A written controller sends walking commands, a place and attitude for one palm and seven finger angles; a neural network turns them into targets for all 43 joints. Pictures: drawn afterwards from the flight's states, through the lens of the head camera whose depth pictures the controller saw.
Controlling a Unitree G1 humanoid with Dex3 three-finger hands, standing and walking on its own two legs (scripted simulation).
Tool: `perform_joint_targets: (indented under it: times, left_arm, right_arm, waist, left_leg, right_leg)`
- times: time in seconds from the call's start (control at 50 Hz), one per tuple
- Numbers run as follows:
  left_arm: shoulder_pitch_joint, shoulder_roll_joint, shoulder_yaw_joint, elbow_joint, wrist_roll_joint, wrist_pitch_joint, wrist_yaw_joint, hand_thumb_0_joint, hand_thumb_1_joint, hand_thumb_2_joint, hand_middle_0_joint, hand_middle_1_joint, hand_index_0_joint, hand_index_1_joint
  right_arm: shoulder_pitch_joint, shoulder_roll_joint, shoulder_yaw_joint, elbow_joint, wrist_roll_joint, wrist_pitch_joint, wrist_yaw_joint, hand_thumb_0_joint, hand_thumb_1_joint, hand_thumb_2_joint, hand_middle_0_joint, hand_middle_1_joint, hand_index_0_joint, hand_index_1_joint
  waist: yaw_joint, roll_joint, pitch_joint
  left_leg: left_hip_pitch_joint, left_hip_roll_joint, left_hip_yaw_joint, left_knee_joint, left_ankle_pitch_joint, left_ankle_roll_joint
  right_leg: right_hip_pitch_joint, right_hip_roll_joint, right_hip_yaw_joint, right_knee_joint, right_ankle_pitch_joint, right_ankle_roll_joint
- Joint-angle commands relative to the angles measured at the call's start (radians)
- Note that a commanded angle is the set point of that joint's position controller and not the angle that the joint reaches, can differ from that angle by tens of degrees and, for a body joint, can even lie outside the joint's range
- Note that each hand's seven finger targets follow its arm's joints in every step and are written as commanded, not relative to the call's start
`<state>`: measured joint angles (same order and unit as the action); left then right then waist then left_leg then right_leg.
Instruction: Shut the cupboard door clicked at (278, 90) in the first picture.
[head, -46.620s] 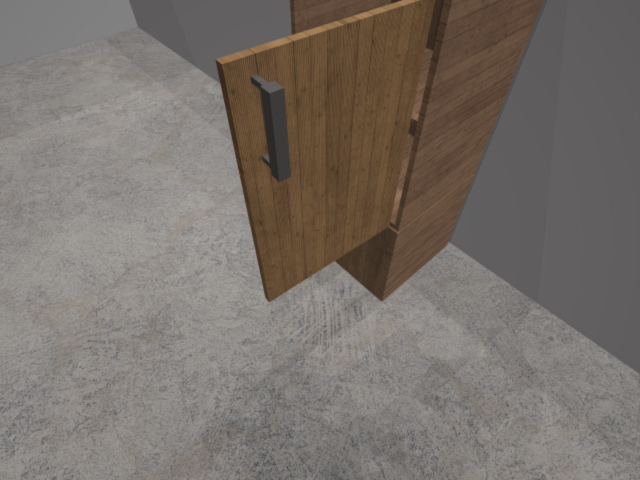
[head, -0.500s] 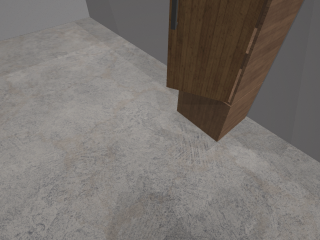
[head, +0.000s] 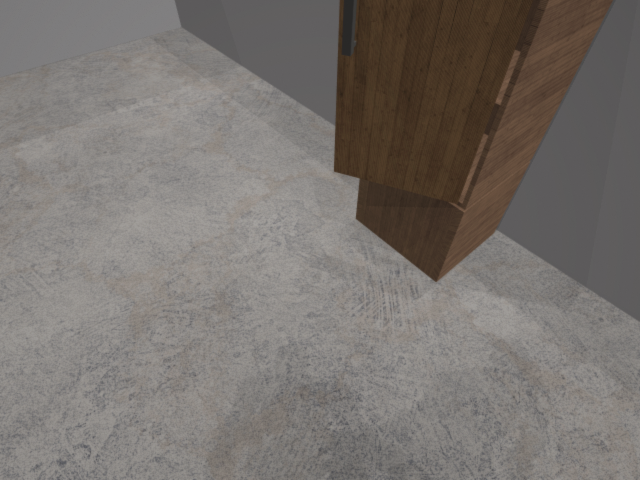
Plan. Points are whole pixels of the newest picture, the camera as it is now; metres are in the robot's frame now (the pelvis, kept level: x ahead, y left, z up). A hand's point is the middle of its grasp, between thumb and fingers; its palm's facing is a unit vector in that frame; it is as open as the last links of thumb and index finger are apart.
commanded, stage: look to check the result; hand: left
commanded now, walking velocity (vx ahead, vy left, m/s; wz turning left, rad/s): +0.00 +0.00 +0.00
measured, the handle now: (352, 16) +1.04 -0.03 +0.14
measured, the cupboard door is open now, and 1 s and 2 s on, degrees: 27 27 27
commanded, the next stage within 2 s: walk to a spot facing it in 0.10 s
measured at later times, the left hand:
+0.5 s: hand out of the picture +0.04 +0.20 -0.19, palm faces +0.12 -0.97 -0.20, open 7.4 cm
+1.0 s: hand (189, 385) +0.29 +0.24 -0.18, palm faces +0.13 -0.97 -0.18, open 7.4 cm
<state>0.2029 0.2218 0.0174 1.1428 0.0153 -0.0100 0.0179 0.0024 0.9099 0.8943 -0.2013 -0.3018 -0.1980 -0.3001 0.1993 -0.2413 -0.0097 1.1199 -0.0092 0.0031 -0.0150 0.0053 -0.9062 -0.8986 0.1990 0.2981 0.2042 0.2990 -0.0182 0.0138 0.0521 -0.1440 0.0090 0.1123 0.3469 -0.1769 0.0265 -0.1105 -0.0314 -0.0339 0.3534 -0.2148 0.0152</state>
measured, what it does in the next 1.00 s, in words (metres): walks ahead: left foot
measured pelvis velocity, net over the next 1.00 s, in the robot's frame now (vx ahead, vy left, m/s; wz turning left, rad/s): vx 0.22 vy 0.06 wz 0.13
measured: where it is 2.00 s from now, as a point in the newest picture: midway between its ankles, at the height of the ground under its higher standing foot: (298, 437)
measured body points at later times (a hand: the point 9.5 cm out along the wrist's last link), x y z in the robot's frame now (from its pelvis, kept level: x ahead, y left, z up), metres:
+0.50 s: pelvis +0.05 +0.01 -0.01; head +0.06 +0.02 +0.44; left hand +0.03 +0.25 -0.17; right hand +0.08 -0.24 -0.16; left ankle +0.04 +0.10 -0.72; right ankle -0.01 -0.13 -0.75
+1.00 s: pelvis +0.22 +0.06 -0.01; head +0.26 +0.05 +0.43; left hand +0.28 +0.29 -0.16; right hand +0.16 -0.15 -0.17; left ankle +0.09 +0.12 -0.75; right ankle +0.35 -0.04 -0.72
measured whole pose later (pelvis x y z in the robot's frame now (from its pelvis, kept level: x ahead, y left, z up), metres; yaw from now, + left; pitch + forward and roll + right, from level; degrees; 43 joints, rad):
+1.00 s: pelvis +0.22 +0.06 -0.01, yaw +7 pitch -1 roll +1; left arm 0.13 0.14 0.07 1.00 0.02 0.00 0.00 0.00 0.91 0.89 -0.20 -0.30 -0.19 -0.30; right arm 0.42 -0.10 -0.01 1.12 -0.02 -0.03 -0.04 0.00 -0.90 -0.90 0.20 0.30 0.21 0.30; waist -0.05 0.01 0.11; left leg 0.04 -0.02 0.12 0.38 -0.39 0.04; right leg -0.49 -0.04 -0.07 0.68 -0.16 -0.02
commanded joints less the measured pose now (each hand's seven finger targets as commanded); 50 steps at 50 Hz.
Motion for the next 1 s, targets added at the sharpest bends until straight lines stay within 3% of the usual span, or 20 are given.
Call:
perform_joint_targets:
  times: [0.0,0.2,0.24,0.28,0.34,0.38,0.42,0.46,0.5,0.52,0.54,0.56,0.58,0.62,0.66,0.7,0.76,0.92,0.94,0.98]
  left_arm:
    - [0.008,0.172,0.027,-0.043,0.0,-0.02,0.005,0.0,0.9,0.9,-0.2,-0.3,-0.2,-0.3]
    - [-0.036,0.216,0.03,-0.055,-0.001,-0.025,0.002,0.0,0.9,0.9,-0.2,-0.3,-0.2,-0.3]
    - [0.001,0.133,0.01,-0.035,-0.005,-0.013,0.005,0.0,0.9,0.9,-0.2,-0.3,-0.2,-0.3]
    - [0.04,0.137,0.014,-0.03,0.002,0.001,0.002,0.0,0.9,0.9,-0.2,-0.3,-0.2,-0.3]
    - [0.113,0.186,0.044,-0.041,0.008,0.004,-0.003,0.0,0.9,0.9,-0.2,-0.3,-0.2,-0.3]
    - [0.164,0.181,0.059,-0.053,0.012,-0.007,-0.003,0.0,0.9,0.9,-0.2,-0.3,-0.2,-0.3]
    - [0.149,0.173,0.07,-0.073,0.018,-0.023,-0.003,0.0,0.9,0.9,-0.2,-0.3,-0.2,-0.3]
    - [0.121,0.172,0.078,-0.09,0.019,-0.028,-0.006,0.0,0.9,0.9,-0.2,-0.3,-0.2,-0.3]
    - [0.078,0.167,0.08,-0.11,0.01,-0.025,-0.011,0.0,0.9,0.9,-0.2,-0.3,-0.2,-0.3]
    - [0.079,0.147,0.077,-0.118,0.004,-0.022,-0.017,0.0,0.9,0.9,-0.2,-0.3,-0.2,-0.3]
    - [0.087,0.083,0.067,-0.142,0.0,-0.016,-0.027,0.0,0.9,0.9,-0.2,-0.3,-0.2,-0.3]
    - [0.023,0.064,0.053,-0.193,-0.001,-0.019,-0.03,0.0,0.9,0.9,-0.2,-0.3,-0.2,-0.3]
    - [-0.025,0.07,0.058,-0.21,0.012,-0.021,-0.021,0.0,0.9,0.9,-0.2,-0.3,-0.2,-0.3]
    - [-0.025,0.039,0.055,-0.185,0.013,-0.025,-0.027,0.0,0.9,0.9,-0.2,-0.3,-0.2,-0.3]
    - [0.039,0.018,0.052,-0.151,0.017,-0.025,-0.034,0.0,0.9,0.9,-0.2,-0.3,-0.2,-0.3]
    - [0.063,-0.004,0.048,-0.138,0.014,-0.018,-0.03,0.0,0.9,0.9,-0.2,-0.3,-0.2,-0.3]
    - [0.023,-0.021,0.047,-0.15,0.013,-0.016,-0.03,0.0,0.9,0.9,-0.2,-0.3,-0.2,-0.3]
    - [-0.07,-0.036,0.055,-0.189,0.006,0.001,-0.021,0.0,0.9,0.9,-0.2,-0.3,-0.2,-0.3]
    - [-0.057,-0.031,0.061,-0.195,0.007,0.004,-0.022,0.0,0.9,0.9,-0.2,-0.3,-0.2,-0.3]
    - [0.079,-0.002,0.075,-0.166,0.009,0.002,-0.023,0.0,0.9,0.9,-0.2,-0.3,-0.2,-0.3]
  right_arm:
    - [-0.001,-0.161,-0.031,-0.045,-0.002,-0.022,-0.012,0.0,-0.9,-0.9,0.2,0.3,0.2,0.3]
    - [-0.049,-0.202,-0.031,-0.051,-0.003,-0.023,-0.009,0.0,-0.9,-0.9,0.2,0.3,0.2,0.3]
    - [-0.009,-0.111,-0.007,-0.031,-0.008,-0.011,-0.004,0.0,-0.9,-0.9,0.2,0.3,0.2,0.3]
    - [0.015,-0.087,-0.007,-0.031,-0.015,0.005,0.002,0.0,-0.9,-0.9,0.2,0.3,0.2,0.3]
    - [-0.009,-0.066,-0.009,-0.075,-0.02,0.009,0.01,0.0,-0.9,-0.9,0.2,0.3,0.2,0.3]
    - [-0.046,-0.074,-0.023,-0.121,-0.018,0.003,0.012,0.0,-0.9,-0.9,0.2,0.3,0.2,0.3]
    - [-0.048,-0.061,-0.032,-0.154,-0.009,-0.008,0.017,0.0,-0.9,-0.9,0.2,0.3,0.2,0.3]
    - [-0.016,-0.043,-0.033,-0.168,-0.004,-0.011,0.025,0.0,-0.9,-0.9,0.2,0.3,0.2,0.3]
    - [0.104,-0.031,-0.031,-0.143,-0.009,-0.015,0.03,0.0,-0.9,-0.9,0.2,0.3,0.2,0.3]
    - [0.203,-0.058,-0.04,-0.111,-0.014,-0.021,0.028,0.0,-0.9,-0.9,0.2,0.3,0.2,0.3]
    - [0.335,-0.14,-0.065,-0.074,-0.028,-0.028,0.02,0.0,-0.9,-0.9,0.2,0.3,0.2,0.3]
    - [0.448,-0.201,-0.08,-0.055,-0.031,-0.031,0.005,0.0,-0.9,-0.9,0.2,0.3,0.2,0.3]
    - [0.425,-0.183,-0.075,-0.052,-0.026,-0.028,-0.004,0.0,-0.9,-0.9,0.2,0.3,0.2,0.3]
    - [0.294,-0.103,-0.054,-0.09,-0.02,-0.04,-0.013,0.0,-0.9,-0.9,0.2,0.3,0.2,0.3]
    - [0.258,-0.055,-0.039,-0.082,-0.014,-0.062,-0.023,0.0,-0.9,-0.9,0.2,0.3,0.2,0.3]
    - [0.274,-0.034,-0.034,-0.065,-0.009,-0.07,-0.029,0.0,-0.9,-0.9,0.2,0.3,0.2,0.3]
    - [0.304,-0.017,-0.034,-0.04,-0.008,-0.068,-0.031,0.0,-0.9,-0.9,0.2,0.3,0.2,0.3]
    - [0.314,0.0,-0.034,-0.012,-0.016,-0.048,-0.04,0.0,-0.9,-0.9,0.2,0.3,0.2,0.3]
    - [0.294,-0.01,-0.037,-0.02,-0.016,-0.043,-0.043,0.0,-0.9,-0.9,0.2,0.3,0.2,0.3]
    - [0.237,-0.034,-0.044,-0.037,-0.008,-0.035,-0.045,0.0,-0.9,-0.9,0.2,0.3,0.2,0.3]
  waist:
    - [0.005,-0.015,-0.034]
    - [0.006,-0.01,-0.062]
    - [0.002,-0.013,-0.068]
    - [0.011,-0.048,0.002]
    - [0.051,-0.201,0.078]
    - [0.075,-0.201,0.107]
    - [0.057,-0.144,0.103]
    - [0.026,-0.125,0.092]
    - [-0.034,-0.095,0.071]
    - [-0.074,-0.008,0.043]
    - [-0.114,0.253,0.02]
    - [-0.146,0.372,0.0]
    - [-0.125,0.209,0.029]
    - [-0.061,0.081,0.085]
    - [-0.021,0.061,0.023]
    - [-0.01,0.041,-0.017]
    - [-0.015,0.018,0.011]
    - [-0.021,0.09,0.094]
    - [-0.006,0.095,0.102]
    - [0.063,0.059,0.044]
  left_leg:
    - [0.044,0.125,-0.134,-0.064,0.117,0.004]
    - [0.07,0.131,-0.139,-0.065,0.17,-0.002]
    - [0.057,0.112,-0.128,-0.056,0.08,-0.015]
    - [-0.028,0.074,-0.098,-0.011,-0.132,-0.017]
    - [-0.273,0.008,-0.027,0.208,-0.235,-0.023]
    - [-0.426,0.039,-0.057,0.423,-0.326,-0.021]
    - [-0.477,0.075,-0.091,0.492,-0.336,-0.017]
    - [-0.401,0.085,-0.065,0.4,-0.3,-0.015]
    - [-0.148,0.046,0.007,0.219,-0.139,-0.011]
    - [0.054,0.02,0.006,0.156,-0.118,-0.004]
    - [0.172,0.175,-0.29,0.016,-0.251,0.065]
    - [0.221,0.351,-0.635,-0.137,-0.309,0.16]
    - [0.146,0.371,-0.65,-0.17,-0.385,0.178]
    - [-0.016,0.327,-0.541,-0.195,-0.358,0.16]
    - [0.025,0.264,-0.392,-0.17,-0.123,0.137]
    - [0.076,0.25,-0.319,-0.154,0.025,0.152]
    - [0.118,0.241,-0.257,-0.152,0.14,0.158]
    - [0.074,0.248,-0.074,-0.037,0.496,0.102]
    - [0.056,0.257,-0.064,-0.001,0.518,0.101]
    - [0.039,0.249,-0.025,0.183,0.617,0.074]
  right_leg:
    - [-0.039,-0.087,0.08,-0.076,0.128,-0.044]
    - [-0.006,-0.096,0.077,-0.086,0.196,-0.046]
    - [0.003,-0.095,0.061,-0.086,0.083,-0.029]
    - [-0.025,-0.109,0.071,-0.097,-0.161,-0.04]
    - [0.047,-0.224,0.208,-0.184,-0.378,-0.121]
    - [0.118,-0.323,0.274,-0.195,-0.302,-0.206]
    - [0.156,-0.364,0.218,-0.152,-0.12,-0.229]
    - [0.119,-0.343,0.116,-0.105,-0.052,-0.19]
    - [-0.045,-0.273,-0.016,-0.019,-0.102,-0.119]
    - [-0.188,-0.215,-0.081,0.119,-0.117,-0.081]
    - [-0.356,-0.081,-0.17,0.425,-0.185,-0.016]
    - [-0.528,0.012,-0.125,0.692,-0.387,0.004]
    - [-0.561,-0.033,-0.013,0.804,-0.344,-0.031]
    - [-0.55,-0.097,0.045,0.832,-0.166,-0.033]
    - [-0.506,-0.097,0.04,0.757,-0.076,-0.013]
    - [-0.497,-0.085,0.031,0.694,-0.047,-0.001]
    - [-0.524,-0.076,0.011,0.591,0.008,0.003]
    - [-0.358,-0.009,-0.04,0.339,0.071,-0.044]
    - [-0.314,0.004,-0.044,0.327,0.055,-0.051]
    - [-0.145,0.048,-0.068,0.266,0.098,-0.067]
